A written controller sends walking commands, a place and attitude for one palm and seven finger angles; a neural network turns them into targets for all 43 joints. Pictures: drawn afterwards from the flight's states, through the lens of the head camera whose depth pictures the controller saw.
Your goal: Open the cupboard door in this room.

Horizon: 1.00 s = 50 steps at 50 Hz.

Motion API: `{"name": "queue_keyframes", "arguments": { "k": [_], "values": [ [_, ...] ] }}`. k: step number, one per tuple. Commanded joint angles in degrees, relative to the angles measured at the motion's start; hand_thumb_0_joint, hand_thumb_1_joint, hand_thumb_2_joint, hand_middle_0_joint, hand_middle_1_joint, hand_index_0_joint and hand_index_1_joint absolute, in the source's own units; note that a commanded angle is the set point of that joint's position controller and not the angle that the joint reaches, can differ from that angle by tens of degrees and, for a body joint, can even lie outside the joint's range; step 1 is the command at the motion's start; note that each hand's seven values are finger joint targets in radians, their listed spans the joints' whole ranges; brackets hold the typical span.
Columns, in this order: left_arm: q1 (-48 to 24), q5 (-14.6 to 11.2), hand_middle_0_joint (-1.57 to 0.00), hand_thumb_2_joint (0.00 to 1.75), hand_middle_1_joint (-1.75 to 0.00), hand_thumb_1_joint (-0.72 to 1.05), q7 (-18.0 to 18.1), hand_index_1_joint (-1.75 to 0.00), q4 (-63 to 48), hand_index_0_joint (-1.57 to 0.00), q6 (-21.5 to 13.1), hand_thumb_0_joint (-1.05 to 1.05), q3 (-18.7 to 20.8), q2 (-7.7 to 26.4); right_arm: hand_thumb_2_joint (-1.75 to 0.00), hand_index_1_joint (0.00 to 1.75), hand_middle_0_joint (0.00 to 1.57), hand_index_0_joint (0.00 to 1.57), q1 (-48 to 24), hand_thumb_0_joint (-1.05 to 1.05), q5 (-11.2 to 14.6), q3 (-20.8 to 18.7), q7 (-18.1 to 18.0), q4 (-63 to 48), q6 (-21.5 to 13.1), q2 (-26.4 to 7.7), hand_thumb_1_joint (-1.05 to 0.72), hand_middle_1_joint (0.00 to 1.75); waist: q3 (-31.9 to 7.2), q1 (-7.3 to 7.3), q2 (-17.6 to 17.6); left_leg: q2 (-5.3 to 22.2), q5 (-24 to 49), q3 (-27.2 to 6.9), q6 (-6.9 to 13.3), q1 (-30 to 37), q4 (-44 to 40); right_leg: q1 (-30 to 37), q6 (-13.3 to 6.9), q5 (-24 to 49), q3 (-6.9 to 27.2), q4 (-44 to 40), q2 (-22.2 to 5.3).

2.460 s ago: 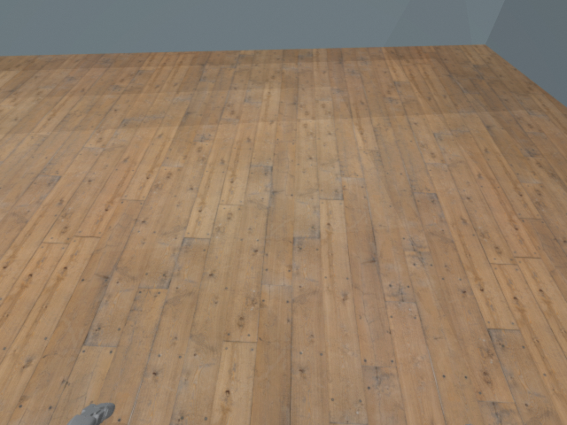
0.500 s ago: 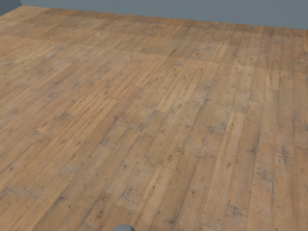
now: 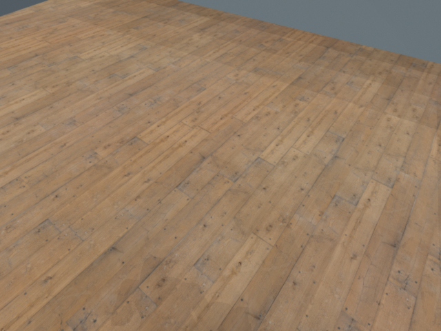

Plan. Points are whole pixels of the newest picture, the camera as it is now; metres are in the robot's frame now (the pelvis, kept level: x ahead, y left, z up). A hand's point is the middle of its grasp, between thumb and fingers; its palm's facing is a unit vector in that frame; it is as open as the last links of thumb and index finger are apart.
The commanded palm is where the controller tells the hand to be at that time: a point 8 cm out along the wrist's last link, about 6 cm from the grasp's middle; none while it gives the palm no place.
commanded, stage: turn or walk to find it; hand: left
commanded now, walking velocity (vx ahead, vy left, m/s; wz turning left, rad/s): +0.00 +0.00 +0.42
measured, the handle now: out of the picture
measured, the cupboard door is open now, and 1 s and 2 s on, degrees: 0 0 0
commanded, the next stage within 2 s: none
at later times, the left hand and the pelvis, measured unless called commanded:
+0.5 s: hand out of the picture -0.03 +0.15 -0.16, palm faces +0.28 -0.93 -0.25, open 7.3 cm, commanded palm none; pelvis -0.04 -0.05 +0.00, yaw +15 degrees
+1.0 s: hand out of the picture -0.12 +0.23 -0.17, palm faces +0.48 -0.85 -0.23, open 7.3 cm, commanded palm none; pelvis -0.08 +0.01 +0.00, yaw +26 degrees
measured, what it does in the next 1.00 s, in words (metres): steps on the spot, turning left: right foot, then left foot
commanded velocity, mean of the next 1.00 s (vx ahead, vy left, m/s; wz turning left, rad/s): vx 0.00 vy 0.00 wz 0.42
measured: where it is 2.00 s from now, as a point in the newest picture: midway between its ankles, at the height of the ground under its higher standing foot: outside the picture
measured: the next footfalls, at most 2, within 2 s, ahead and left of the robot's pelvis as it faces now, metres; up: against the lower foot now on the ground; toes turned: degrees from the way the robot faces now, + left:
right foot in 0.14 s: +0.03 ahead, -0.13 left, +0.00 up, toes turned +1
left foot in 0.66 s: -0.07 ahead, +0.09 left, +0.00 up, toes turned +24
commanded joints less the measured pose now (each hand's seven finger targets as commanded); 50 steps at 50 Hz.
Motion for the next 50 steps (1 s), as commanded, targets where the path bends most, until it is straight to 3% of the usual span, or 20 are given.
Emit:
{"name": "queue_keyframes", "arguments": {
  "k": [1, 3, 5, 6, 7, 8, 10, 12, 13, 19, 27, 29, 31, 32, 33, 34, 35, 36, 40, 50],
  "values": [
    [0.1, -0.5, -0.20, 0.90, -0.30, 0.90, 0.3, -0.30, -5.0, -0.20, -1.8, 0.00, 0.2, 3.0, -0.90, 0.30, 0.20, 0.20, 1.0, 0.00, -0.2, -3.4, -0.8, -3.5, -0.3, -12.6, -0.90, 0.30, -1.6, -0.91, 10.1, 14.2, 13.5, -16.9, 8.2, 0.0, -8.1, 2.0, -1.0, -0.6, -0.9, -8.4, 1.6],
    [2.1, -0.8, -0.20, 0.90, -0.30, 0.90, 0.5, -0.30, -4.8, -0.20, -2.2, 0.00, 0.3, 3.1, -0.90, 0.30, 0.20, 0.20, 0.6, 0.00, -0.2, -3.6, -0.6, -3.8, -0.1, -12.6, -0.90, 0.30, -2.9, 0.07, 9.6, 13.7, 13.7, -18.3, 7.7, -1.8, -6.4, 6.7, -1.5, 1.3, -0.8, -14.9, 2.6],
    [5.5, -0.7, -0.20, 0.90, -0.30, 0.90, 0.6, -0.30, -4.2, -0.20, -2.9, 0.00, 0.6, 3.8, -0.90, 0.30, 0.20, 0.20, -0.3, 0.00, 0.2, -3.7, -0.4, -4.1, 0.0, -12.0, -0.90, 0.30, -4.9, 2.04, 7.2, 10.7, 9.9, -16.4, 4.7, -6.8, -1.8, 16.3, -1.7, 10.8, -1.4, -27.5, 2.4],
    [6.5, -0.2, -0.20, 0.90, -0.30, 0.90, 1.0, -0.30, -4.1, -0.20, -3.6, 0.00, 1.1, 6.5, -0.90, 0.30, 0.20, 0.20, 0.9, 0.00, 0.7, -3.5, -0.1, -4.3, -0.1, -9.4, -0.90, 0.30, -5.8, 2.35, -0.3, 6.6, 2.5, -12.9, 1.5, -13.2, 4.6, 23.3, -3.1, 11.7, 4.2, -34.6, -3.5],
    [6.7, 0.8, -0.20, 0.90, -0.30, 0.90, 1.4, -0.30, -4.7, -0.20, -4.2, 0.00, 2.3, 12.7, -0.90, 0.30, 0.20, 0.20, 2.1, 0.00, 0.9, -2.8, 0.0, -5.6, 0.0, -5.2, -0.90, 0.30, -5.1, 2.48, -18.1, -2.1, -15.7, -2.2, -3.3, -23.0, 19.6, 26.1, -8.7, 13.8, 20.9, -39.3, -19.5],
    [6.3, 0.1, -0.20, 0.90, -0.30, 0.90, 1.3, -0.30, -5.7, -0.20, -3.6, 0.00, 1.8, 13.0, -0.90, 0.30, 0.20, 0.20, 0.2, 0.00, 0.2, -3.7, -0.2, -5.8, 0.5, -8.4, -0.90, 0.30, -4.0, 3.38, -14.6, -0.3, -20.6, -3.4, -3.2, -20.4, 30.1, 16.0, -12.7, 15.1, 20.9, -39.6, -23.6],
    [-1.0, 0.0, -0.20, 0.90, -0.30, 0.90, 1.3, -0.30, -6.9, -0.20, -3.8, 0.00, 1.4, 8.9, -0.90, 0.30, 0.20, 0.20, 1.4, 0.00, -0.1, -4.2, 0.5, -3.2, 1.7, -8.7, -0.90, 0.30, 0.5, 0.12, -11.0, 1.7, -13.4, -4.1, -3.4, -18.6, 40.0, 7.8, -11.9, 5.9, 14.0, -41.7, -16.9],
    [-3.5, -0.2, -0.20, 0.90, -0.30, 0.90, 1.1, -0.30, -7.3, -0.20, -4.0, 0.00, 0.3, 6.1, -0.90, 0.30, 0.20, 0.20, 5.0, 0.00, -0.1, -4.0, 1.0, -0.9, 1.9, -7.6, -0.90, 0.30, 1.8, -2.25, -6.6, 2.6, -7.5, -2.1, -4.4, -18.5, 43.5, 7.6, -10.0, 11.0, 5.7, -39.6, -12.4],
    [-2.5, -0.2, -0.20, 0.90, -0.30, 0.90, 1.0, -0.30, -7.1, -0.20, -4.3, 0.00, 0.0, 5.5, -0.90, 0.30, 0.20, 0.20, 5.7, 0.00, -0.1, -3.8, 1.1, -0.4, 2.0, -6.9, -0.90, 0.30, 1.5, -1.93, -6.8, 2.4, -5.9, -1.3, -4.9, -18.5, 43.9, 9.0, -9.6, 13.9, 3.3, -38.9, -11.0],
    [3.7, -0.1, -0.20, 0.90, -0.30, 0.90, 1.2, -0.30, -4.6, -0.20, -4.3, 0.00, 0.2, 5.9, -0.90, 0.30, 0.20, 0.20, 2.6, 0.00, -0.1, -3.4, 0.9, -0.1, 2.4, -7.0, -0.90, 0.30, 1.3, 0.83, -7.6, 4.5, -6.4, -0.1, -6.5, -20.1, 40.5, 14.1, -11.3, 13.7, 2.2, -39.0, -13.6],
    [6.8, 0.9, -0.20, 0.90, -0.30, 0.90, 1.2, -0.30, -2.0, -0.20, -3.8, 0.00, 1.4, 8.9, -0.90, 0.30, 0.20, 0.20, -2.2, 0.00, 0.8, -2.0, 0.7, -1.6, 1.2, -5.3, -0.90, 0.30, -2.6, 3.20, -9.3, 4.9, -15.8, 4.5, -5.2, -11.6, 19.5, 18.0, -14.1, 25.7, 0.6, -33.7, -17.5],
    [6.3, 0.8, -0.20, 0.90, -0.30, 0.90, 1.1, -0.30, -1.3, -0.20, -3.6, 0.00, 1.7, 9.7, -0.90, 0.30, 0.20, 0.20, -0.2, 0.00, 1.0, -1.8, 0.5, -1.3, 0.7, -5.1, -0.90, 0.30, -4.8, 2.21, -10.2, 4.2, -13.5, 6.2, -4.6, -7.2, 12.8, 18.0, -13.2, 30.4, -1.4, -30.3, -17.5],
    [4.8, 0.3, -0.20, 0.90, -0.30, 0.90, 0.8, -0.30, -1.1, -0.20, -3.3, 0.00, 1.7, 9.3, -0.90, 0.30, 0.20, 0.20, 3.5, 0.00, 0.9, -1.9, 0.4, -0.4, 0.2, -5.9, -0.90, 0.30, -6.0, -0.41, -7.5, 3.9, -3.0, 6.7, -3.8, 1.5, 1.4, 13.1, -9.1, 26.3, -5.6, -25.1, -15.5],
    [5.0, -0.3, -0.20, 0.90, -0.30, 0.90, 0.7, -0.30, -1.4, -0.20, -2.8, 0.00, 1.3, 7.5, -0.90, 0.30, 0.20, 0.20, 5.4, 0.00, 0.9, -2.4, 0.5, -0.1, -0.4, -8.6, -0.90, 0.30, -7.1, -1.46, 1.0, 7.7, 3.0, 1.5, -2.6, 8.9, -5.2, 6.4, -6.1, 19.0, -8.3, -17.0, -12.4],
    [4.9, -0.5, -0.20, 0.90, -0.30, 0.90, 0.3, -0.30, -3.6, -0.20, -2.5, 0.00, 0.6, 3.6, -0.90, 0.30, 0.20, 0.20, 6.5, 0.00, 0.4, -3.6, 0.1, -0.5, -0.8, -14.2, -0.90, 0.30, -5.7, -2.18, 19.2, 22.2, 18.5, -17.7, 3.3, 13.4, -8.7, -8.8, -1.2, -5.3, -10.8, -5.2, -4.4],
    [0.6, 0.1, -0.20, 0.90, -0.30, 0.90, 0.5, -0.30, -4.9, -0.20, -1.7, 0.00, 0.0, 3.7, -0.90, 0.30, 0.20, 0.20, 8.2, 0.00, 0.3, -4.1, -0.3, 0.0, -0.2, -16.6, -0.90, 0.30, -4.0, -3.86, 16.7, 26.3, 24.4, -19.4, 8.2, 7.8, -9.5, -8.7, -1.3, -12.3, -5.5, 3.7, -2.3],
    [-0.1, 0.2, -0.20, 0.90, -0.30, 0.90, 0.4, -0.30, -4.3, -0.20, -1.3, 0.00, 0.3, 4.0, -0.90, 0.30, 0.20, 0.20, 6.6, 0.00, 0.1, -3.6, -0.8, 0.1, -0.3, -15.0, -0.90, 0.30, -2.9, -2.87, 12.4, 24.0, 22.4, -15.5, 8.6, 5.2, -9.6, -8.3, -1.8, -8.8, -2.1, 7.4, -3.0],
    [-0.6, 0.3, -0.20, 0.90, -0.30, 0.90, 0.4, -0.30, -3.4, -0.20, -1.1, 0.00, 0.6, 3.9, -0.90, 0.30, 0.20, 0.20, 3.9, 0.00, 0.1, -3.2, -1.3, -0.4, -0.6, -13.5, -0.90, 0.30, -1.4, -2.02, 14.0, 20.8, 20.7, -14.2, 7.3, 3.7, -9.6, -9.1, -1.5, -5.5, -1.0, 9.5, -3.0],
    [2.8, 0.2, -0.20, 0.90, -0.30, 0.90, -0.4, -0.30, -0.8, -0.20, -1.4, 0.00, 0.9, 4.6, -0.90, 0.30, 0.20, 0.20, 0.1, 0.00, 0.6, -2.3, -1.6, -2.2, -1.4, -11.4, -0.90, 0.30, -1.7, 0.23, 7.7, 14.7, 23.4, -8.7, 5.0, 6.2, -8.9, -9.2, -0.2, 3.9, -0.5, 12.3, -1.8],
    [-2.5, -0.2, -0.20, 0.90, -0.30, 0.90, 0.2, -0.30, -3.5, -0.20, -1.5, 0.00, 0.6, 4.1, -0.90, 0.30, 0.20, 0.20, 4.7, 0.00, 0.2, -3.1, -1.5, -1.8, -1.2, -11.3, -0.90, 0.30, -3.0, -1.92, 7.2, 15.4, 22.3, -16.2, 8.3, 9.5, -8.5, -7.3, 0.7, 0.8, 0.7, 1.7, -0.7]
  ]
}}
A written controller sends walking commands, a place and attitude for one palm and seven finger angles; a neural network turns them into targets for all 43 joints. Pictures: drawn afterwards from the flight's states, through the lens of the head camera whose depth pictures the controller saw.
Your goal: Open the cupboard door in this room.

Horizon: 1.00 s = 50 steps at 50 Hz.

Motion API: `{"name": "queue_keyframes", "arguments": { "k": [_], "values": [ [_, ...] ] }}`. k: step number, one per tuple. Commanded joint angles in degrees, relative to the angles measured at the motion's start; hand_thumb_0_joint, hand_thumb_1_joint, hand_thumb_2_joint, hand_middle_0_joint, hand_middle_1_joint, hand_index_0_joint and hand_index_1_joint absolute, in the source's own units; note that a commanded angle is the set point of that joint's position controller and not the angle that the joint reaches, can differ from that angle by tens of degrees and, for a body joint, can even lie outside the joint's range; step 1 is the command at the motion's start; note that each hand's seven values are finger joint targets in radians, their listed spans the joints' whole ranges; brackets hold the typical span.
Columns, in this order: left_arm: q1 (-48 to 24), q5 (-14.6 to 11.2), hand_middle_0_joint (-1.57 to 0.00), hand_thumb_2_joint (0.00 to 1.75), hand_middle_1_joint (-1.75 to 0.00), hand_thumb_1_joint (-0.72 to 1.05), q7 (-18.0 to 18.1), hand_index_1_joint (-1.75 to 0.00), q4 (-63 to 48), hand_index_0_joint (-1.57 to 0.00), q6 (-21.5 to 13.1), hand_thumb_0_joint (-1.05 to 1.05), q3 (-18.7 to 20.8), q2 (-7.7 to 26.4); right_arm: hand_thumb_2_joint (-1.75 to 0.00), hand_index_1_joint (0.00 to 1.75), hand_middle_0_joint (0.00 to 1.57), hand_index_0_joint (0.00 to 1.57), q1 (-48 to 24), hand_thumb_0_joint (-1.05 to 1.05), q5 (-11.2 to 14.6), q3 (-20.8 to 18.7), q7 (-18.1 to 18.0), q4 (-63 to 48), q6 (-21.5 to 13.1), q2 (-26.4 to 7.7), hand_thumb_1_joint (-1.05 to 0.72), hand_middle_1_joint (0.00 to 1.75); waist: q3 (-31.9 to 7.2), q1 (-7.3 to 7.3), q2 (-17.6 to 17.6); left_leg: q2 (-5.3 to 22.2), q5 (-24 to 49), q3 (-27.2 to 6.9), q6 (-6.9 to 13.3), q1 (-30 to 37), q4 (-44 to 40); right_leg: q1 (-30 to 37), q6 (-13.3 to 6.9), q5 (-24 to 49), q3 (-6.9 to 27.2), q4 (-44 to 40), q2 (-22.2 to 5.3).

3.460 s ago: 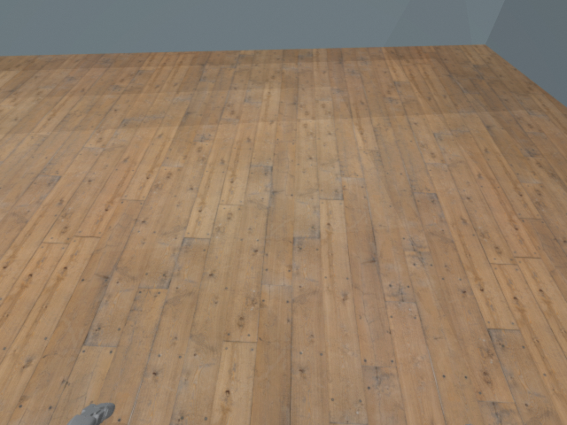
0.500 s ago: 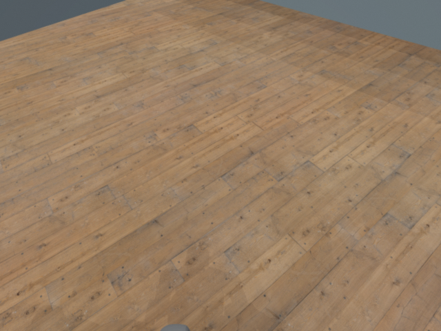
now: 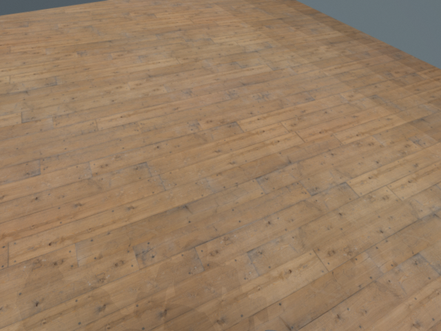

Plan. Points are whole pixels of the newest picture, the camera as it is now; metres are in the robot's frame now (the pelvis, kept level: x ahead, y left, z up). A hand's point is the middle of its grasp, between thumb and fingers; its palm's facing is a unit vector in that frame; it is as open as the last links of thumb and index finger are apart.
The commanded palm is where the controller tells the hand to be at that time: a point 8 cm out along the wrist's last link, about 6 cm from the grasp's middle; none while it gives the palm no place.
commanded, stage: turn or walk to find it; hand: left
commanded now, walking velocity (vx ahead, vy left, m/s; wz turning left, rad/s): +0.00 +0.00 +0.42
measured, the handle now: out of the picture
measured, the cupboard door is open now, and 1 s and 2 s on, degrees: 0 0 0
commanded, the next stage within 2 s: none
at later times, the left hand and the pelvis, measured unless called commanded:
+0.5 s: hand out of the picture +0.01 +0.14 -0.15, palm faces +0.23 -0.94 -0.27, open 7.3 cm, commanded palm none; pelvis -0.03 -0.06 +0.00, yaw +13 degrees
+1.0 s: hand out of the picture -0.11 +0.21 -0.18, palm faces +0.48 -0.85 -0.24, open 7.3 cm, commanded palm none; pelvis -0.06 +0.00 +0.00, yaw +25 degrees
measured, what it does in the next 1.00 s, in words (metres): steps on the spot, turning left: right foot, then left foot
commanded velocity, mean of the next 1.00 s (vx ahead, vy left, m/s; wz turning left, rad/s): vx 0.00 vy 0.00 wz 0.42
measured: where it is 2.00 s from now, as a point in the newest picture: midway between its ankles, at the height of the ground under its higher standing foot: outside the picture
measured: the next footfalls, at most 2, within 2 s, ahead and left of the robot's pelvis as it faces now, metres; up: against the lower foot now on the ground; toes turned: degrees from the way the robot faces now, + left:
right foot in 0.26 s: +0.02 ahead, -0.15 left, +0.00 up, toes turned +4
left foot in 0.76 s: -0.06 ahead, +0.09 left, +0.00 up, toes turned +26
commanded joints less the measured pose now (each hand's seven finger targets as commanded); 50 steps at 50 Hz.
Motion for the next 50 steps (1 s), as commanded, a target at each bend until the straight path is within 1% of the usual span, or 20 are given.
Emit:
{"name": "queue_keyframes", "arguments": {
  "k": [1, 8, 11, 12, 13, 14, 16, 17, 19, 25, 32, 34, 36, 37, 38, 39, 40, 41, 44, 50],
  "values": [
    [-3.4, -0.5, -0.20, 0.90, -0.30, 0.90, 0.4, -0.30, -5.5, -0.20, -1.6, 0.00, 0.2, 3.3, -0.90, 0.30, 0.20, 0.20, 4.4, 0.00, -0.2, -3.3, -1.0, -2.4, -0.5, -12.1, -0.90, 0.30, -2.3, -2.53, 8.3, 16.5, 21.6, -18.1, 6.2, 6.9, -5.8, -4.4, -0.5, -3.2, 0.4, -5.0, 0.3],
    [-1.8, -1.0, -0.20, 0.90, -0.30, 0.90, 0.7, -0.30, -6.4, -0.20, -2.2, 0.00, -0.3, 2.3, -0.90, 0.30, 0.20, 0.20, 3.2, 0.00, -0.5, -3.5, -0.7, -2.7, 0.1, -12.4, -0.90, 0.30, -4.3, -1.21, 10.0, 14.6, 22.5, -21.3, 5.7, 1.0, -3.2, 6.9, -2.4, -2.3, -0.1, -19.7, 3.5],
    [2.4, -1.0, -0.20, 0.90, -0.30, 0.90, 1.1, -0.30, -5.5, -0.20, -3.2, 0.00, 0.1, 3.7, -0.90, 0.30, 0.20, 0.20, 2.3, 0.00, 0.2, -3.6, -0.3, -3.1, 0.2, -11.3, -0.90, 0.30, -6.3, 1.17, 5.5, 10.1, 14.1, -19.2, 1.2, -7.3, 1.6, 20.7, -3.2, 10.2, 0.2, -37.0, 2.3],
    [4.0, -0.4, -0.20, 0.90, -0.30, 0.90, 1.4, -0.30, -5.4, -0.20, -3.8, 0.00, 0.7, 7.2, -0.90, 0.30, 0.20, 0.20, 3.0, 0.00, 0.8, -3.3, 0.1, -3.3, 0.1, -8.7, -0.90, 0.30, -7.7, 1.70, -3.0, 5.9, 3.0, -14.0, -2.1, -15.5, 8.9, 28.9, -5.5, 11.0, 8.7, -42.2, -6.9],
    [4.4, 0.2, -0.20, 0.90, -0.30, 0.90, 1.6, -0.30, -5.8, -0.20, -4.0, 0.00, 1.5, 11.6, -0.90, 0.30, 0.20, 0.20, 3.0, 0.00, 0.6, -2.9, 0.2, -5.0, 0.1, -6.1, -0.90, 0.30, -5.8, 1.97, -15.8, -1.9, -17.8, -3.5, -5.9, -23.8, 21.5, 29.0, -11.8, 17.9, 21.4, -43.5, -20.5],
    [3.9, -0.3, -0.20, 0.90, -0.30, 0.90, 1.5, -0.30, -6.5, -0.20, -3.7, 0.00, 1.0, 11.3, -0.90, 0.30, 0.20, 0.20, 2.0, 0.00, -0.1, -3.9, 0.1, -4.7, 0.8, -9.3, -0.90, 0.30, -4.6, 2.23, -10.5, 0.3, -20.7, -4.8, -5.8, -21.0, 32.0, 20.0, -15.5, 18.8, 19.5, -43.5, -22.9],
    [-3.2, -0.5, -0.20, 0.90, -0.30, 0.90, 1.5, -0.30, -7.9, -0.20, -3.8, 0.00, 0.5, 7.2, -0.90, 0.30, 0.20, 0.20, 3.9, 0.00, -0.4, -4.3, 0.8, -1.7, 2.5, -9.0, -0.90, 0.30, 0.8, -1.34, -6.9, 2.2, -13.2, -5.3, -6.2, -19.2, 42.3, 10.8, -13.6, 7.1, 12.8, -46.4, -15.3],
    [-5.0, -0.6, -0.20, 0.90, -0.30, 0.90, 1.5, -0.30, -8.3, -0.20, -3.7, 0.00, -0.1, 5.9, -0.90, 0.30, 0.20, 0.20, 5.1, 0.00, -0.4, -4.2, 1.2, -1.0, 2.6, -8.5, -0.90, 0.30, 2.5, -2.66, -4.8, 3.1, -10.4, -4.3, -6.5, -19.6, 43.9, 9.8, -12.2, 8.5, 9.0, -45.4, -13.0],
    [-3.8, -0.6, -0.20, 0.90, -0.30, 0.90, 1.2, -0.30, -7.8, -0.20, -4.4, 0.00, -0.5, 4.7, -0.90, 0.30, 0.20, 0.20, 6.4, 0.00, -0.3, -3.9, 1.4, -0.2, 2.8, -7.4, -0.90, 0.30, 2.8, -2.65, -5.2, 3.5, -6.6, -2.6, -7.6, -20.2, 45.9, 11.4, -11.2, 12.9, 3.3, -44.3, -10.5],
    [2.6, -0.2, -0.20, 0.90, -0.30, 0.90, 1.2, -0.30, -5.5, -0.20, -4.5, 0.00, -0.1, 5.5, -0.90, 0.30, 0.20, 0.20, 1.7, 0.00, -0.3, -3.4, 1.2, -0.9, 2.9, -7.9, -0.90, 0.30, 1.6, 0.34, -6.9, 5.4, -7.8, -1.4, -9.2, -21.5, 41.7, 17.4, -12.9, 16.8, 2.3, -42.9, -12.7],
    [6.7, 0.6, -0.20, 0.90, -0.30, 0.90, 1.0, -0.30, -3.1, -0.20, -4.1, 0.00, 0.9, 8.4, -0.90, 0.30, 0.20, 0.20, -4.0, 0.00, 0.7, -2.0, 1.1, -2.8, 1.7, -6.2, -0.90, 0.30, -2.4, 2.88, -9.9, 4.9, -14.8, 3.8, -8.2, -13.2, 21.5, 22.0, -14.6, 35.5, -0.8, -36.0, -15.1],
    [5.8, 0.6, -0.20, 0.90, -0.30, 0.90, 1.0, -0.30, -2.9, -0.20, -3.9, 0.00, 1.3, 9.3, -0.90, 0.30, 0.20, 0.20, -2.2, 0.00, 0.8, -1.8, 0.9, -2.5, 1.3, -6.4, -0.90, 0.30, -4.2, 1.86, -10.3, 4.3, -12.2, 5.2, -7.5, -9.1, 14.8, 21.9, -13.5, 37.1, -2.2, -33.2, -15.2],
    [4.4, 0.0, -0.20, 0.90, -0.30, 0.90, 0.9, -0.30, -2.9, -0.20, -3.5, 0.00, 1.3, 9.0, -0.90, 0.30, 0.20, 0.20, 1.0, 0.00, 0.6, -2.0, 0.9, -1.8, 0.7, -7.5, -0.90, 0.30, -5.7, -0.50, -8.0, 4.3, -1.0, 5.6, -6.6, -0.7, 2.9, 18.2, -9.7, 32.3, -6.0, -27.9, -13.3],
    [4.6, -0.5, -0.20, 0.90, -0.30, 0.90, 0.7, -0.30, -3.1, -0.20, -3.2, 0.00, 1.0, 7.5, -0.90, 0.30, 0.20, 0.20, 3.2, 0.00, 0.5, -2.5, 1.0, -1.4, 0.1, -10.4, -0.90, 0.30, -7.5, -1.72, 0.1, 8.3, 8.3, 1.2, -5.4, 7.8, -2.6, 11.7, -6.8, 23.4, -8.5, -20.0, -10.9],
    [5.1, -0.9, -0.20, 0.90, -0.30, 0.90, 0.4, -0.30, -5.1, -0.20, -2.8, 0.00, 0.2, 3.6, -0.90, 0.30, 0.20, 0.20, 5.0, 0.00, 0.1, -3.9, 0.7, -1.6, -0.4, -16.2, -0.90, 0.30, -7.5, -2.57, 17.9, 23.2, 29.2, -17.6, 0.8, 14.9, -3.7, -4.4, -2.3, -6.9, -10.5, -8.7, -3.2],
    [2.0, -0.3, -0.20, 0.90, -0.30, 0.90, 0.7, -0.30, -6.2, -0.20, -2.1, 0.00, -0.5, 3.3, -0.90, 0.30, 0.20, 0.20, 7.0, 0.00, 0.2, -4.2, 0.3, -0.9, 0.3, -18.4, -0.90, 0.30, -7.0, -3.94, 17.3, 27.4, 36.1, -18.9, 6.1, 10.4, -3.9, -4.5, -2.1, -17.2, -5.2, -0.6, -1.5],
    [0.6, -0.2, -0.20, 0.90, -0.30, 0.90, 0.8, -0.30, -5.6, -0.20, -1.5, 0.00, -0.3, 4.0, -0.90, 0.30, 0.20, 0.20, 5.5, 0.00, 0.0, -3.8, -0.2, -0.6, 0.3, -16.6, -0.90, 0.30, -5.0, -3.51, 13.3, 25.3, 30.6, -15.3, 6.4, 6.9, -4.6, -4.2, -2.6, -14.1, -2.3, 3.0, -2.3],
    [-0.2, -0.1, -0.20, 0.90, -0.30, 0.90, 0.7, -0.30, -4.9, -0.20, -1.2, 0.00, 0.0, 4.0, -0.90, 0.30, 0.20, 0.20, 2.8, 0.00, -0.1, -3.3, -0.6, -1.2, 0.0, -15.0, -0.90, 0.30, -2.4, -2.62, 15.8, 21.9, 28.0, -14.2, 5.0, 4.6, -5.3, -5.5, -2.4, -10.2, -1.1, 4.5, -2.6],
    [1.7, -0.2, -0.20, 0.90, -0.30, 0.90, -0.2, -0.30, -3.3, -0.20, -1.6, 0.00, 0.4, 4.5, -0.90, 0.30, 0.20, 0.20, -1.7, 0.00, 0.1, -2.2, -0.9, -3.1, -0.4, -12.6, -0.90, 0.30, -1.0, -0.43, 11.0, 17.1, 26.5, -9.8, 3.5, 3.7, -5.1, -5.4, -1.7, -2.5, -0.8, 6.9, -1.8],
    [0.7, -0.3, -0.20, 0.90, -0.30, 0.90, 0.1, -0.30, -3.9, -0.20, -1.6, 0.00, 0.2, 4.3, -0.90, 0.30, 0.20, 0.20, 1.3, 0.00, 0.3, -2.7, -0.8, -3.0, -0.8, -12.6, -0.90, 0.30, -3.3, -1.08, 8.3, 16.2, 28.3, -11.5, 4.5, 7.5, -4.9, -5.1, -0.3, -0.5, -0.4, 2.5, -0.9]
  ]
}}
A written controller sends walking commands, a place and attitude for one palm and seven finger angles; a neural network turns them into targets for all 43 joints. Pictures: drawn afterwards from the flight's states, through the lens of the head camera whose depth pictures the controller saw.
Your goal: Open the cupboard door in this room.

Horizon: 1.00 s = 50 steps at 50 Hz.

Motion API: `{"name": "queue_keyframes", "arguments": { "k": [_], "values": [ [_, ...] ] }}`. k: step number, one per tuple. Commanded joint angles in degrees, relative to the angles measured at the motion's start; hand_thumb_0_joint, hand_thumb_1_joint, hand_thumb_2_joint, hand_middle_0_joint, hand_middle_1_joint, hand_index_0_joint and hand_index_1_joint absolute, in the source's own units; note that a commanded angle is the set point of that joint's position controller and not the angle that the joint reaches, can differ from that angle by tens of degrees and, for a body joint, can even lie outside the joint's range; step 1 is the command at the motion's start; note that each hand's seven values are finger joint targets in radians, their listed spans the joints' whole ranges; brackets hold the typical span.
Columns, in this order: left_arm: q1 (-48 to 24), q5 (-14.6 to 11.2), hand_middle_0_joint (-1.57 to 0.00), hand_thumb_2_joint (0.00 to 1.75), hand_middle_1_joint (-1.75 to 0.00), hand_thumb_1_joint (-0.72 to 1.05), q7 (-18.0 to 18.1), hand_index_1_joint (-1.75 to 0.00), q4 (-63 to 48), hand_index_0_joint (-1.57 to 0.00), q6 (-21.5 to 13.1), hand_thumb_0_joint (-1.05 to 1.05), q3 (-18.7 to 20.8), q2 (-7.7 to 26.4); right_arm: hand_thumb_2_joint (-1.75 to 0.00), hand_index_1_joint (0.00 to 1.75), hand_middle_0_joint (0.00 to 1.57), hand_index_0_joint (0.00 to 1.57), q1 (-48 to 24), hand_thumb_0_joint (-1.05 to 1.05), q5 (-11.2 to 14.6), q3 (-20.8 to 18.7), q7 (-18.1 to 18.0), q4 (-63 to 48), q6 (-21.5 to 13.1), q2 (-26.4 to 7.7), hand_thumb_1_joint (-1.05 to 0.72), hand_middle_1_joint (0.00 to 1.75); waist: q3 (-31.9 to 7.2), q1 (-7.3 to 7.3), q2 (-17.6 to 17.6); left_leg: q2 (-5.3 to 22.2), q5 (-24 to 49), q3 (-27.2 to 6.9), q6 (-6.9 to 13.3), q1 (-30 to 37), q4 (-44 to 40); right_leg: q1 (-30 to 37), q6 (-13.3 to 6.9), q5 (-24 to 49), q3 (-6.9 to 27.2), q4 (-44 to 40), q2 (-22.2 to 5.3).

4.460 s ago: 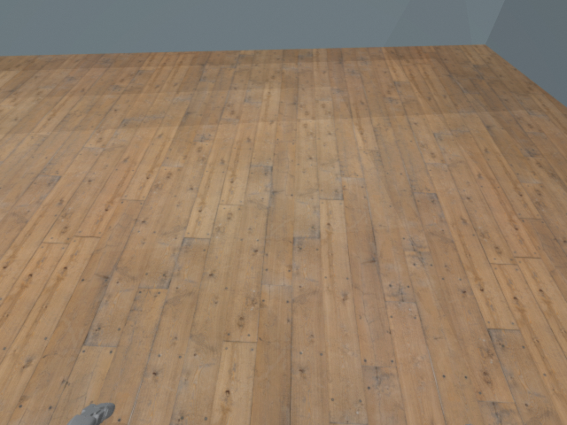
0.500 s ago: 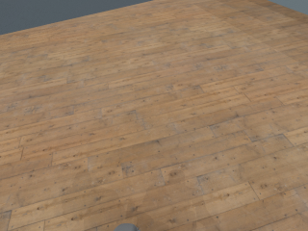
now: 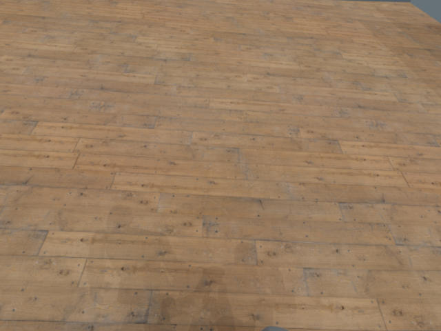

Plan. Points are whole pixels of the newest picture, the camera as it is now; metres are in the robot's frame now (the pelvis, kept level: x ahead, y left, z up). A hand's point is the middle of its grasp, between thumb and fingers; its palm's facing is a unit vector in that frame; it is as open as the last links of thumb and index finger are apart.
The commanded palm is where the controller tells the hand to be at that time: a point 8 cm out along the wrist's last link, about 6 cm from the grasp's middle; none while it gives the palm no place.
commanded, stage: turn or walk to find it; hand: left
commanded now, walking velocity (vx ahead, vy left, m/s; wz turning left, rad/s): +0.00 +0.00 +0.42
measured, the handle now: out of the picture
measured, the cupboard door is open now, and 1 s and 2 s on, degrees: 0 0 0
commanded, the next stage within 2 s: none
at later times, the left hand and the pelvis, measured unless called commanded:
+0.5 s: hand out of the picture +0.03 +0.14 -0.14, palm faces +0.22 -0.93 -0.28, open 7.3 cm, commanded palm none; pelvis -0.03 -0.07 +0.00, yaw +13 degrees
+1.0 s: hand out of the picture -0.14 +0.19 -0.18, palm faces +0.48 -0.85 -0.23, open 7.3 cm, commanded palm none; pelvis -0.07 -0.01 +0.00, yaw +25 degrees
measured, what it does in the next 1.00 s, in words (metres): steps on the spot, turning left: right foot, then left foot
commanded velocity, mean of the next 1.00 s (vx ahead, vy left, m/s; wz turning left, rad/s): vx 0.00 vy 0.00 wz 0.42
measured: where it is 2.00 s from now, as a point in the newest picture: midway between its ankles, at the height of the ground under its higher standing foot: outside the picture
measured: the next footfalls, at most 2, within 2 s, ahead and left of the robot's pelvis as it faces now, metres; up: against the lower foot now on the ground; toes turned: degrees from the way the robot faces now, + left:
right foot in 0.30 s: +0.03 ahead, -0.15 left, +0.00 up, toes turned +5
left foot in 0.82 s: -0.07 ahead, +0.08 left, +0.00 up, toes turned +27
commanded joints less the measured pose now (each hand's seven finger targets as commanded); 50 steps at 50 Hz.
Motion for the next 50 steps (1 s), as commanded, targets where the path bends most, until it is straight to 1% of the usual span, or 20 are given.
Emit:
{"name": "queue_keyframes", "arguments": {
  "k": [1, 7, 13, 14, 15, 16, 17, 18, 19, 21, 27, 35, 39, 40, 41, 42, 43, 44, 46, 50],
  "values": [
    [-1.4, -0.3, -0.20, 0.90, -0.30, 0.90, 0.3, -0.30, -4.9, -0.20, -1.5, 0.00, 0.4, 3.6, -0.90, 0.30, 0.20, 0.20, 5.0, 0.00, 0.1, -3.2, -1.0, -2.2, -0.6, -11.8, -0.90, 0.30, -4.7, -2.59, 9.0, 14.5, 29.1, -14.1, 5.9, 7.9, -6.9, -4.2, 0.6, 0.2, 0.9, -2.8, -0.2],
    [-5.6, -0.6, -0.20, 0.90, -0.30, 0.90, 0.5, -0.30, -7.3, -0.20, -1.7, 0.00, 0.1, 2.6, -0.90, 0.30, 0.20, 0.20, 6.4, 0.00, -0.4, -3.7, -0.8, -2.1, 0.0, -11.9, -0.90, 0.30, -3.6, -3.72, 10.0, 14.8, 24.2, -19.7, 7.2, 4.5, -6.7, -0.3, -0.3, -3.3, 1.2, -11.9, 1.6],
    [0.0, -1.1, -0.20, 0.90, -0.30, 0.90, 0.9, -0.30, -6.7, -0.20, -2.8, 0.00, 0.1, 2.5, -0.90, 0.30, 0.20, 0.20, 4.3, 0.00, -0.2, -4.1, -0.4, -2.8, 0.4, -11.6, -0.90, 0.30, -6.6, -0.44, 9.3, 10.7, 21.1, -20.6, 4.0, -4.3, -1.5, 16.3, -1.7, 7.7, -0.1, -34.1, 3.9],
    [1.6, -0.9, -0.20, 0.90, -0.30, 0.90, 1.1, -0.30, -6.4, -0.20, -3.4, 0.00, 0.4, 4.0, -0.90, 0.30, 0.20, 0.20, 4.6, 0.00, 0.2, -4.0, -0.2, -2.9, 0.3, -10.2, -0.90, 0.30, -7.7, 0.19, 5.4, 8.1, 15.0, -18.9, 1.4, -8.4, 1.7, 22.9, -2.3, 12.3, 1.8, -41.7, 1.4],
    [3.0, -0.1, -0.20, 0.90, -0.30, 0.90, 1.5, -0.30, -6.2, -0.20, -3.9, 0.00, 1.2, 8.4, -0.90, 0.30, 0.20, 0.20, 5.6, 0.00, 0.7, -3.5, 0.2, -3.5, 0.2, -7.1, -0.90, 0.30, -9.1, 0.65, -6.2, 2.2, 0.1, -11.9, -2.4, -18.0, 10.5, 30.6, -5.7, 12.8, 12.5, -45.5, -10.1],
    [3.1, 0.1, -0.20, 0.90, -0.30, 0.90, 1.6, -0.30, -6.9, -0.20, -3.9, 0.00, 1.7, 11.7, -0.90, 0.30, 0.20, 0.20, 4.7, 0.00, 0.4, -3.5, 0.0, -5.0, 0.4, -6.1, -0.90, 0.30, -6.7, 1.32, -14.9, -3.3, -18.4, -4.6, -5.1, -22.8, 23.1, 26.4, -12.3, 19.5, 22.7, -47.1, -21.7],
    [1.6, -0.2, -0.20, 0.90, -0.30, 0.90, 1.7, -0.30, -7.7, -0.20, -3.5, 0.00, 1.5, 10.9, -0.90, 0.30, 0.20, 0.20, 4.3, 0.00, -0.1, -4.4, 0.1, -4.6, 1.2, -8.6, -0.90, 0.30, -5.4, 0.90, -8.4, -0.7, -18.6, -6.4, -4.9, -20.0, 32.8, 18.6, -15.3, 18.1, 19.4, -47.5, -22.9],
    [-2.3, -0.4, -0.20, 0.90, -0.30, 0.90, 1.8, -0.30, -8.4, -0.20, -3.8, 0.00, 1.4, 8.1, -0.90, 0.30, 0.20, 0.20, 5.4, 0.00, -0.4, -4.5, 0.3, -3.1, 2.2, -8.6, -0.90, 0.30, -3.3, -0.98, -10.8, 0.8, -15.5, -8.0, -4.9, -19.9, 37.5, 14.6, -14.3, 12.2, 16.2, -49.2, -18.6],
    [-4.8, -0.5, -0.20, 0.90, -0.30, 0.90, 1.6, -0.30, -8.7, -0.20, -3.6, 0.00, 0.8, 6.8, -0.90, 0.30, 0.20, 0.20, 5.9, 0.00, -0.4, -4.7, 0.6, -1.6, 2.7, -8.3, -0.90, 0.30, -0.1, -2.18, -7.5, 1.1, -11.8, -6.8, -5.2, -19.5, 41.7, 11.2, -12.7, 8.0, 13.2, -49.7, -15.2],
    [-6.1, -0.5, -0.20, 0.90, -0.30, 0.90, 1.2, -0.30, -8.8, -0.20, -4.1, 0.00, -0.1, 4.3, -0.90, 0.30, 0.20, 0.20, 8.7, 0.00, -0.6, -4.4, 1.2, 0.0, 2.9, -7.0, -0.90, 0.30, 1.3, -3.63, -5.9, 1.6, -6.0, -4.9, -6.2, -20.2, 44.6, 11.4, -10.3, 11.6, 5.5, -48.2, -10.7],
    [0.7, -0.3, -0.20, 0.90, -0.30, 0.90, 1.4, -0.30, -6.2, -0.20, -4.5, 0.00, 0.0, 4.4, -0.90, 0.30, 0.20, 0.20, 5.7, 0.00, -0.4, -4.1, 1.2, 0.0, 3.1, -7.1, -0.90, 0.30, 0.4, -1.10, -7.0, 3.3, -4.8, -3.6, -8.0, -21.1, 41.6, 16.8, -11.1, 15.3, 3.3, -47.4, -11.8],
    [5.1, 0.6, -0.20, 0.90, -0.30, 0.90, 1.2, -0.30, -3.6, -0.20, -4.0, 0.00, 1.2, 8.0, -0.90, 0.30, 0.20, 0.20, -0.3, 0.00, 0.5, -2.5, 1.0, -1.8, 2.0, -5.4, -0.90, 0.30, -3.5, 1.61, -9.1, 3.3, -12.9, 1.9, -7.2, -12.8, 20.4, 21.4, -13.9, 31.1, 0.7, -41.4, -15.0],
    [3.1, 0.2, -0.20, 0.90, -0.30, 0.90, 1.0, -0.30, -3.0, -0.20, -3.5, 0.00, 1.5, 8.5, -0.90, 0.30, 0.20, 0.20, 4.0, 0.00, 0.6, -2.3, 0.7, -1.0, 0.9, -6.1, -0.90, 0.30, -6.4, -1.36, -8.1, 2.6, -2.4, 3.9, -5.8, -1.4, 3.1, 17.9, -9.9, 30.2, -3.5, -34.1, -13.9],
    [2.8, -0.4, -0.20, 0.90, -0.30, 0.90, 0.9, -0.30, -3.1, -0.20, -3.1, 0.00, 1.4, 7.4, -0.90, 0.30, 0.20, 0.20, 6.3, 0.00, 0.5, -2.7, 0.8, -0.4, 0.4, -8.2, -0.90, 0.30, -7.6, -2.92, -2.3, 4.8, 5.1, 1.6, -5.0, 5.9, -3.8, 12.6, -7.0, 23.9, -6.2, -27.9, -11.8],
    [3.8, -0.9, -0.20, 0.90, -0.30, 0.90, 0.6, -0.30, -4.7, -0.20, -2.6, 0.00, 0.8, 4.0, -0.90, 0.30, 0.20, 0.20, 7.7, 0.00, 0.0, -3.9, 0.6, -0.7, -0.2, -13.7, -0.90, 0.30, -8.3, -3.55, 14.1, 17.6, 18.0, -15.9, 0.0, 12.8, -7.4, -0.8, -2.5, 3.2, -9.4, -16.4, -4.4],
    [0.4, -0.3, -0.20, 0.90, -0.30, 0.90, 0.7, -0.30, -6.4, -0.20, -2.1, 0.00, -0.4, 2.2, -0.90, 0.30, 0.20, 0.20, 9.3, 0.00, 0.1, -4.5, 0.2, -0.5, 0.4, -17.2, -0.90, 0.30, -6.3, -4.64, 19.2, 24.2, 28.9, -20.6, 4.4, 9.3, -8.4, -4.8, -1.2, -13.8, -5.7, -7.5, -1.2],
    [-0.4, -0.2, -0.20, 0.90, -0.30, 0.90, 0.7, -0.30, -6.5, -0.20, -1.6, 0.00, 0.1, 3.4, -0.90, 0.30, 0.20, 0.20, 8.2, 0.00, -0.2, -4.3, 0.1, -0.6, 0.7, -16.5, -0.90, 0.30, -5.4, -4.50, 13.5, 25.1, 22.7, -18.0, 7.3, 4.7, -8.4, -3.1, -2.0, -12.6, -2.3, -2.4, -2.0],
    [-1.9, 0.1, -0.20, 0.90, -0.30, 0.90, 0.8, -0.30, -5.5, -0.20, -1.1, 0.00, 0.3, 3.1, -0.90, 0.30, 0.20, 0.20, 6.1, 0.00, -0.3, -3.7, -0.5, -0.7, 0.2, -14.2, -0.90, 0.30, -3.1, -4.16, 16.4, 20.7, 19.2, -17.0, 5.3, 1.3, -10.1, -4.2, -1.7, -8.9, 0.0, -1.0, -2.1],
    [-1.4, -0.1, -0.20, 0.90, -0.30, 0.90, 0.2, -0.30, -4.2, -0.20, -1.0, 0.00, 0.7, 4.3, -0.90, 0.30, 0.20, 0.20, 1.5, 0.00, -0.2, -2.7, -1.0, -2.2, 0.2, -12.3, -0.90, 0.30, 0.6, -2.29, 13.3, 16.7, 18.4, -13.9, 3.8, 0.4, -9.7, -5.7, -1.5, -2.2, 0.8, 2.0, -1.7],
    [1.2, -0.2, -0.20, 0.90, -0.30, 0.90, 0.0, -0.30, -2.8, -0.20, -1.5, 0.00, 0.7, 4.0, -0.90, 0.30, 0.20, 0.20, 3.3, 0.00, 0.3, -2.7, -1.1, -2.2, -0.7, -11.6, -0.90, 0.30, -3.8, -1.58, 8.9, 14.2, 27.9, -11.1, 3.4, 6.9, -8.1, -5.8, 0.0, 2.1, 0.7, 2.6, -0.8]
  ]
}}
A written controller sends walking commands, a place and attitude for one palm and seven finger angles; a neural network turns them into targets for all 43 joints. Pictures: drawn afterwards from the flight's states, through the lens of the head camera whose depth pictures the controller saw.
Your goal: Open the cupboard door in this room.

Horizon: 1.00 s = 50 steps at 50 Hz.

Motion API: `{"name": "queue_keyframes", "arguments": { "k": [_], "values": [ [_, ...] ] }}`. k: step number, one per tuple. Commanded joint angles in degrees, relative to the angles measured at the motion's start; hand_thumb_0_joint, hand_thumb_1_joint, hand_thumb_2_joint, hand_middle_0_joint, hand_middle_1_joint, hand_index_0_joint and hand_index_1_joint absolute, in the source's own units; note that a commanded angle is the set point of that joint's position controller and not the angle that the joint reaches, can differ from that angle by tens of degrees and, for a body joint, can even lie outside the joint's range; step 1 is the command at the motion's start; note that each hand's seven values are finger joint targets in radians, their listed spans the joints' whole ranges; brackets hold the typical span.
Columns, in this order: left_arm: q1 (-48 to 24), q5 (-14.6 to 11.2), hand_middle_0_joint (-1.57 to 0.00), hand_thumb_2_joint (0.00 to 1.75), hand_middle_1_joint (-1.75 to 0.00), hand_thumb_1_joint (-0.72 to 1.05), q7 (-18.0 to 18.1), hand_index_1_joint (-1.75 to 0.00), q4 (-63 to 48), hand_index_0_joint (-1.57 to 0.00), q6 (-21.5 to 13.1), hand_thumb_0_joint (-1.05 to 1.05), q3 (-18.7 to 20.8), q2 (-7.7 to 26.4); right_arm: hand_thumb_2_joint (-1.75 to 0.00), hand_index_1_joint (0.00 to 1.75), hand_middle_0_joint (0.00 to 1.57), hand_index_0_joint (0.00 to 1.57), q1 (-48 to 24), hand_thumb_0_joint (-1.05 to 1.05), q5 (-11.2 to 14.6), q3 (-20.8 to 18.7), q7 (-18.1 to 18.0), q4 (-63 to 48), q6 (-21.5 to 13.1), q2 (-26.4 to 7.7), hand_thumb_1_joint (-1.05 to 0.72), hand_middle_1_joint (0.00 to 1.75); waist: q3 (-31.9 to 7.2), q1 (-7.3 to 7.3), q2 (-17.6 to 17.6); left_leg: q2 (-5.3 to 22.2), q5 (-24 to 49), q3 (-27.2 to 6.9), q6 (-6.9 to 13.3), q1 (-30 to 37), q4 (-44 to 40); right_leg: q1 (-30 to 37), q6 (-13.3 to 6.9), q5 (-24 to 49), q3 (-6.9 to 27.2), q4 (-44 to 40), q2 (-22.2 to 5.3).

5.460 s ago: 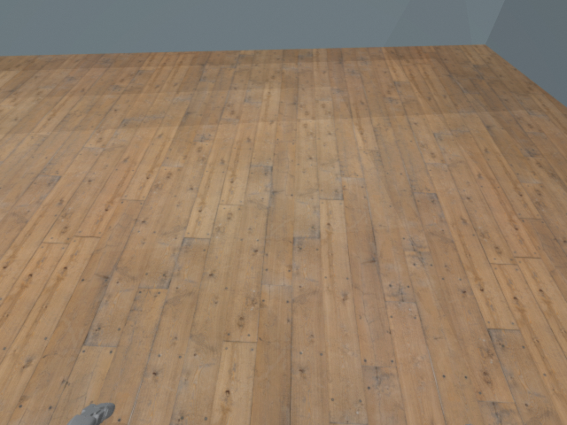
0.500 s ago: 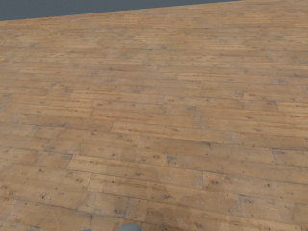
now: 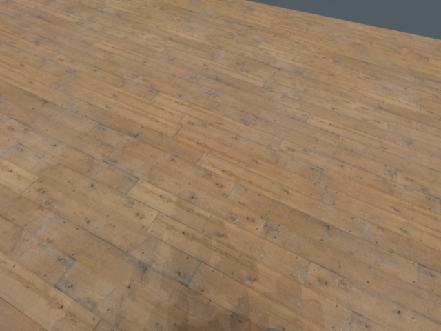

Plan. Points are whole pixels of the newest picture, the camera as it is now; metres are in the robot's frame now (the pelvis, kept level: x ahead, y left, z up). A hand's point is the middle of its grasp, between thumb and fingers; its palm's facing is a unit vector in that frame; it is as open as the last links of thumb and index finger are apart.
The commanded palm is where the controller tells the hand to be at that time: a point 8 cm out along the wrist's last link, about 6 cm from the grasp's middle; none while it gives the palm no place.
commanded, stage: turn or walk to find it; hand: left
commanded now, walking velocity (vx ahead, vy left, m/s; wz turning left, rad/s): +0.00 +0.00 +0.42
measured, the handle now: out of the picture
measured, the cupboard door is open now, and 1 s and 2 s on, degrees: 0 0 0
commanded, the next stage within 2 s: none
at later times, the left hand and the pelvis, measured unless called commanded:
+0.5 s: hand out of the picture +0.05 +0.14 -0.14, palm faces +0.20 -0.94 -0.29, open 7.3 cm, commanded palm none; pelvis -0.03 -0.07 +0.00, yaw +12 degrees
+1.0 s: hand out of the picture -0.18 +0.15 -0.19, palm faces +0.50 -0.83 -0.24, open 7.3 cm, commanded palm none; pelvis -0.08 -0.04 -0.01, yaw +26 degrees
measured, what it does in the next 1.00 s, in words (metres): steps on the spot, turning left: right foot, then left foot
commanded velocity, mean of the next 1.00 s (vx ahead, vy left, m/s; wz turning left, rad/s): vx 0.00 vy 0.00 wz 0.42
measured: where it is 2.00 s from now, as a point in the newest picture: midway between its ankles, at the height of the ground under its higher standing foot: outside the picture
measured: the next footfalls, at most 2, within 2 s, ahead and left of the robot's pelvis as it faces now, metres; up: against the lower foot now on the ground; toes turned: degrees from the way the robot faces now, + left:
right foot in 0.40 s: +0.04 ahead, -0.15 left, +0.00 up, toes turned +7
left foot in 0.94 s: -0.11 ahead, +0.06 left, +0.00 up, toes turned +30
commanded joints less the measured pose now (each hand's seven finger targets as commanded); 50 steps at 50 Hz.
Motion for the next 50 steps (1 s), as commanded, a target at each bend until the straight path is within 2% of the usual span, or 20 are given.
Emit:
{"name": "queue_keyframes", "arguments": {
  "k": [1, 12, 17, 18, 19, 20, 21, 23, 25, 27, 29, 34, 40, 43, 45, 46, 47, 48, 49, 50],
  "values": [
    [-1.1, -0.3, -0.20, 0.90, -0.30, 0.90, 0.2, -0.30, -4.6, -0.20, -2.2, 0.00, 0.4, 4.0, -0.90, 0.30, 0.20, 0.20, 4.7, 0.00, 0.5, -2.7, -1.3, -1.9, -1.1, -11.2, -0.90, 0.30, -4.3, -2.52, 8.7, 13.2, 31.7, -12.9, 4.1, 8.9, -9.9, -6.2, 1.1, 3.1, 2.2, 2.5, -0.2],
    [-8.8, -0.9, -0.20, 0.90, -0.30, 0.90, 0.7, -0.30, -8.8, -0.20, -2.5, 0.00, -0.3, 2.1, -0.90, 0.30, 0.20, 0.20, 8.2, 0.00, -0.3, -3.6, -1.0, -1.4, -0.4, -11.2, -0.90, 0.30, -3.9, -4.52, 10.6, 13.8, 28.0, -22.3, 7.6, 5.6, -8.6, -0.3, 0.5, -2.9, 2.9, -12.8, 2.3],
    [-2.9, -1.3, -0.20, 0.90, -0.30, 0.90, 0.9, -0.30, -7.7, -0.20, -3.2, 0.00, -0.3, 2.3, -0.90, 0.30, 0.20, 0.20, 5.4, 0.00, -0.2, -3.9, -0.6, -2.2, 0.1, -11.3, -0.90, 0.30, -5.2, -1.19, 9.1, 10.4, 20.7, -22.9, 5.0, -4.4, -5.4, 14.6, -0.9, 6.4, 1.7, -31.1, 4.6],
    [-0.8, -1.3, -0.20, 0.90, -0.30, 0.90, 1.1, -0.30, -7.5, -0.20, -3.7, 0.00, 0.0, 3.0, -0.90, 0.30, 0.20, 0.20, 5.4, 0.00, 0.1, -3.9, -0.4, -2.5, 0.1, -10.4, -0.90, 0.30, -6.6, -0.19, 6.7, 8.1, 15.7, -21.6, 2.7, -8.2, -2.7, 21.1, -1.1, 11.8, 2.2, -39.3, 3.2],
    [0.8, -0.5, -0.20, 0.90, -0.30, 0.90, 1.4, -0.30, -7.4, -0.20, -4.3, 0.00, 0.7, 6.8, -0.90, 0.30, 0.20, 0.20, 6.4, 0.00, 0.7, -3.6, -0.1, -2.7, 0.1, -7.4, -0.90, 0.30, -8.0, 0.33, -2.5, 3.1, 3.0, -16.3, -0.9, -16.6, 4.5, 29.2, -3.5, 10.3, 10.7, -45.2, -5.9],
    [0.9, 0.1, -0.20, 0.90, -0.30, 0.90, 1.6, -0.30, -7.8, -0.20, -4.4, 0.00, 1.5, 11.3, -0.90, 0.30, 0.20, 0.20, 6.2, 0.00, 0.6, -3.2, -0.1, -4.2, 0.1, -4.9, -0.90, 0.30, -5.9, 0.82, -16.0, -4.4, -15.4, -6.3, -4.6, -23.8, 18.4, 27.8, -9.8, 12.9, 24.7, -47.7, -19.7],
    [-0.2, -0.5, -0.20, 0.90, -0.30, 0.90, 1.6, -0.30, -8.9, -0.20, -4.0, 0.00, 1.1, 11.0, -0.90, 0.30, 0.20, 0.20, 5.5, 0.00, -0.1, -4.2, -0.1, -4.1, 0.8, -8.1, -0.90, 0.30, -4.8, 0.67, -10.6, -2.0, -17.4, -8.1, -4.5, -20.9, 28.9, 17.9, -13.3, 11.7, 23.2, -48.6, -22.2],
    [-7.5, -0.7, -0.20, 0.90, -0.30, 0.90, 1.7, -0.30, -10.3, -0.20, -4.1, 0.00, 0.8, 7.3, -0.90, 0.30, 0.20, 0.20, 7.1, 0.00, -0.4, -4.7, 0.5, -1.4, 2.4, -8.0, -0.90, 0.30, 0.3, -2.82, -7.0, 0.1, -10.3, -8.5, -4.7, -19.3, 38.5, 9.5, -11.5, 1.5, 16.9, -51.1, -15.7],
    [-9.5, -0.8, -0.20, 0.90, -0.30, 0.90, 1.3, -0.30, -10.4, -0.20, -4.6, 0.00, -0.3, 4.5, -0.90, 0.30, 0.20, 0.20, 10.2, 0.00, -0.5, -4.4, 1.0, 0.6, 2.7, -6.6, -0.90, 0.30, 2.4, -4.66, -4.8, 0.7, -4.3, -6.3, -5.7, -19.1, 42.7, 8.1, -9.1, 6.5, 8.0, -49.4, -10.8],
    [-7.5, -0.8, -0.20, 0.90, -0.30, 0.90, 1.3, -0.30, -9.8, -0.20, -4.9, 0.00, -0.4, 3.8, -0.90, 0.30, 0.20, 0.20, 11.3, 0.00, -0.3, -4.3, 1.2, 1.1, 2.8, -6.2, -0.90, 0.30, 1.8, -4.45, -5.8, 0.9, -1.3, -5.7, -6.6, -19.9, 43.5, 10.5, -8.0, 9.7, 4.3, -48.8, -9.3],
    [-4.9, -0.8, -0.20, 0.90, -0.30, 0.90, 1.3, -0.30, -9.0, -0.20, -4.9, 0.00, -0.4, 4.0, -0.90, 0.30, 0.20, 0.20, 10.3, 0.00, -0.4, -4.2, 1.1, 1.0, 3.0, -6.9, -0.90, 0.30, 1.0, -3.10, -7.7, 1.8, -0.8, -5.3, -7.5, -20.3, 43.0, 12.9, -8.5, 9.0, 4.1, -49.0, -9.9],
    [-0.5, -0.3, -0.20, 0.90, -0.30, 0.90, 1.5, -0.30, -6.9, -0.20, -5.0, 0.00, 0.1, 4.9, -0.90, 0.30, 0.20, 0.20, 5.7, 0.00, -0.3, -3.7, 1.0, 0.1, 2.9, -6.7, -0.90, 0.30, 0.4, -1.02, -5.7, 3.5, -4.5, -4.5, -8.0, -20.0, 36.3, 16.9, -11.0, 11.0, 5.1, -48.0, -13.2],
    [2.9, 0.5, -0.20, 0.90, -0.30, 0.90, 1.3, -0.30, -4.9, -0.20, -4.5, 0.00, 0.9, 7.6, -0.90, 0.30, 0.20, 0.20, 1.0, 0.00, 0.4, -2.6, 1.0, -1.3, 2.0, -5.4, -0.90, 0.30, -2.5, 1.20, -8.0, 3.0, -11.7, -0.2, -6.7, -13.0, 19.8, 19.4, -13.0, 20.8, 3.6, -44.2, -15.2],
    [2.2, 0.5, -0.20, 0.90, -0.30, 0.90, 1.2, -0.30, -4.3, -0.20, -4.3, 0.00, 1.3, 8.6, -0.90, 0.30, 0.20, 0.20, 2.7, 0.00, 0.9, -2.2, 0.7, -1.4, 1.1, -5.2, -0.90, 0.30, -5.4, 0.16, -9.1, 2.4, -10.5, 1.6, -5.7, -7.5, 9.8, 20.1, -12.4, 27.2, 1.9, -39.7, -15.6],
    [0.9, -0.1, -0.20, 0.90, -0.30, 0.90, 0.9, -0.30, -4.1, -0.20, -3.9, 0.00, 1.2, 8.3, -0.90, 0.30, 0.20, 0.20, 6.4, 0.00, 0.8, -2.2, 0.6, -0.4, 0.4, -6.0, -0.90, 0.30, -6.8, -2.48, -6.2, 2.0, 0.6, 2.3, -5.0, 1.6, -2.1, 15.4, -8.3, 24.7, -2.9, -33.9, -13.5],
    [1.4, -0.7, -0.20, 0.90, -0.30, 0.90, 0.8, -0.30, -4.4, -0.20, -3.4, 0.00, 0.8, 6.5, -0.90, 0.30, 0.20, 0.20, 7.9, 0.00, 0.7, -2.8, 0.6, 0.0, -0.1, -8.8, -0.90, 0.30, -8.0, -3.53, 1.8, 6.0, 6.1, -2.8, -3.5, 9.1, -7.7, 8.4, -5.1, 18.0, -5.7, -26.2, -10.4],
    [0.6, -1.0, -0.20, 0.90, -0.30, 0.90, 0.4, -0.30, -6.2, -0.20, -3.2, 0.00, 0.0, 2.9, -0.90, 0.30, 0.20, 0.20, 8.6, 0.00, 0.2, -3.9, 0.4, -0.5, -0.4, -13.9, -0.90, 0.30, -6.5, -4.35, 18.6, 19.5, 18.8, -20.3, 1.3, 13.5, -11.2, -5.8, -0.8, -3.7, -8.1, -14.5, -2.8],
    [-2.7, -0.5, -0.20, 0.90, -0.30, 0.90, 0.6, -0.30, -7.6, -0.20, -2.4, 0.00, -0.6, 2.5, -0.90, 0.30, 0.20, 0.20, 9.9, 0.00, 0.1, -4.4, -0.1, -0.2, 0.2, -16.6, -0.90, 0.30, -5.3, -5.62, 17.9, 24.4, 26.9, -22.8, 6.4, 8.6, -11.4, -6.7, -0.5, -12.1, -3.4, -6.7, -1.1],
    [-3.7, -0.3, -0.20, 0.90, -0.30, 0.90, 0.5, -0.30, -7.3, -0.20, -1.9, 0.00, -0.3, 3.3, -0.90, 0.30, 0.20, 0.20, 8.0, 0.00, -0.1, -3.9, -0.4, -0.2, 0.2, -15.3, -0.90, 0.30, -3.9, -4.90, 13.4, 23.1, 21.7, -19.4, 7.7, 4.3, -11.9, -5.1, -1.0, -9.6, -0.6, -2.9, -1.8],
    [-4.4, -0.2, -0.20, 0.90, -0.30, 0.90, 0.5, -0.30, -6.5, -0.20, -1.6, 0.00, 0.0, 3.2, -0.90, 0.30, 0.20, 0.20, 5.2, 0.00, -0.2, -3.5, -0.9, -0.6, 0.0, -13.7, -0.90, 0.30, -1.4, -4.10, 15.8, 19.4, 19.9, -17.8, 6.4, 2.0, -12.3, -6.1, -0.7, -6.2, 0.7, -0.9, -1.7]
  ]
}}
